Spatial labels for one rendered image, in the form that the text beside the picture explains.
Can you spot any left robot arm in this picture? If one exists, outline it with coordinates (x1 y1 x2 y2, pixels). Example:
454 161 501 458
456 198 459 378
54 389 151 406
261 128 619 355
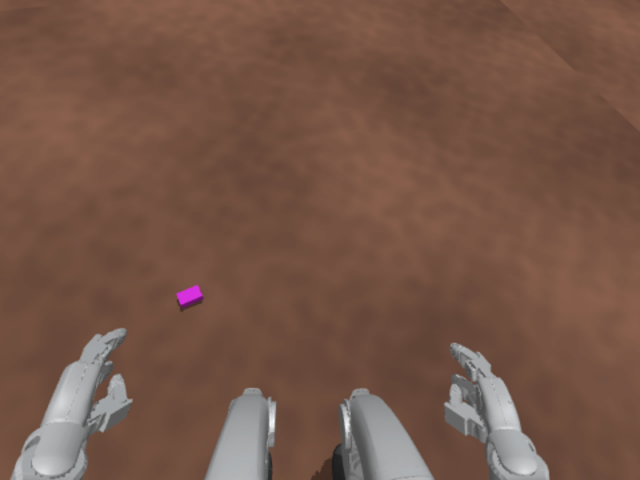
10 422 89 480

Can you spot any small box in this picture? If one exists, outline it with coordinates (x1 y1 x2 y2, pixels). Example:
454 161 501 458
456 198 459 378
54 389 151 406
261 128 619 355
177 285 204 308

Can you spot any right robot hand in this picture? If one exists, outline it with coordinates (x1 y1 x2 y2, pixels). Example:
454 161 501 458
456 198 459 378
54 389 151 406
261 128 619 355
444 343 522 444

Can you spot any right robot arm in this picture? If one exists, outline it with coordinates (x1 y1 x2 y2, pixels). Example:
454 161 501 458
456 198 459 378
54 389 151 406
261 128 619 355
485 429 549 480

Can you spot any left robot hand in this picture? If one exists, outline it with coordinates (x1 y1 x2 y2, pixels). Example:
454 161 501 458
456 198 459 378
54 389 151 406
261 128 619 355
40 328 133 436

